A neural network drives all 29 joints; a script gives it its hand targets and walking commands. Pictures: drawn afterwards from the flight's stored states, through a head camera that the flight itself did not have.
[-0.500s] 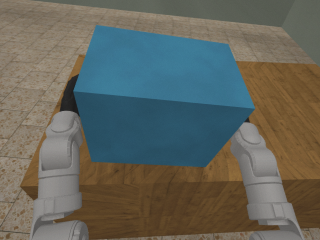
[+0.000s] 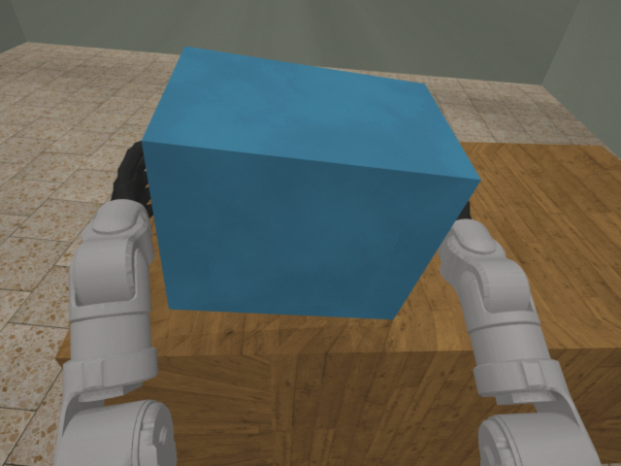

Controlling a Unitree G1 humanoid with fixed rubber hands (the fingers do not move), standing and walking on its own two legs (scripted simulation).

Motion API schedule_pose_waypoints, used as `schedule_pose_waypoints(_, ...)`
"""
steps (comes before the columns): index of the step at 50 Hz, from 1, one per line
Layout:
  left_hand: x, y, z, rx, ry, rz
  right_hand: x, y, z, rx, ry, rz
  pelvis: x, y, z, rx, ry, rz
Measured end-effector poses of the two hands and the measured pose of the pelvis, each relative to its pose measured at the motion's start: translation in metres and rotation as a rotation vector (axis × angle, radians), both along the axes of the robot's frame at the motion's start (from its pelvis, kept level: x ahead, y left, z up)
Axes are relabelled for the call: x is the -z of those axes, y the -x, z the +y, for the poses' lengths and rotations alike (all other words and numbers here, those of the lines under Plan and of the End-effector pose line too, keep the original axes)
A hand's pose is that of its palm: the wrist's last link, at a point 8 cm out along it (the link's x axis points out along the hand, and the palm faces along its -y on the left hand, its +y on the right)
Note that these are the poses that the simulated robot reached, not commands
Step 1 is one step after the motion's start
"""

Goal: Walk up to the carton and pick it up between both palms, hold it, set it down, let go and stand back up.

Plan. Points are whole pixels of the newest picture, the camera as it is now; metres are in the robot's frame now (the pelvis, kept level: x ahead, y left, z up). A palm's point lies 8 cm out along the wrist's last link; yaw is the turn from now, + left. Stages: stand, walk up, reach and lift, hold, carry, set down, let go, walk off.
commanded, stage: hold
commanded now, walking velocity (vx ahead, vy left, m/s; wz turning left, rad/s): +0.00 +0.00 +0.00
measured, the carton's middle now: (298, 195) +0.38 +0.01 +0.21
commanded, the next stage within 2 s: none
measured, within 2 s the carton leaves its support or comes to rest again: neither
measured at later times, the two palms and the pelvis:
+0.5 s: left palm (128, 207) +0.37 +0.21 +0.20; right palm (439, 219) +0.36 -0.16 +0.19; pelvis +0.01 +0.01 +0.00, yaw +1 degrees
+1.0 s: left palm (122, 201) +0.37 +0.22 +0.20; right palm (436, 203) +0.38 -0.16 +0.20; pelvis +0.02 +0.01 +0.00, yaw +1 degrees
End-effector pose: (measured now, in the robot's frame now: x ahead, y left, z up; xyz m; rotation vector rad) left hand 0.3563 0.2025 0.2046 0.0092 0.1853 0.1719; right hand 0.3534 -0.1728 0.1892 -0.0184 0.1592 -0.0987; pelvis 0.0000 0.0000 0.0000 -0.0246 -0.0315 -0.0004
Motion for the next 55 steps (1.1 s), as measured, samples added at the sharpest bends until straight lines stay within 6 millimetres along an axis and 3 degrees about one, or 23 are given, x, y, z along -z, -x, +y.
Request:
schedule_pose_waypoints(8,0.004,-0.003,0.008,-0.015,0.004,0.029,-0.003,-0.009,0.008,-0.013,-0.005,0.030,0.001,0.007,-0.002,-0.011,0.002,0.016)
schedule_pose_waypoints(17,0.009,-0.007,0.013,-0.007,-0.010,0.026,0.002,-0.012,0.013,-0.009,-0.007,0.027,0.000,-0.001,0.002,-0.020,0.004,0.029)
schedule_pose_waypoints(39,0.009,-0.006,0.003,-0.002,0.002,0.013,0.004,-0.008,0.003,-0.004,0.000,0.014,-0.001,-0.016,0.013,0.000,0.000,0.003)
schedule_pose_waypoints(55,-0.002,-0.010,0.021,-0.036,0.031,-0.007,-0.019,-0.027,0.021,-0.033,-0.013,-0.001,-0.001,-0.019,0.006,-0.027,0.000,0.047)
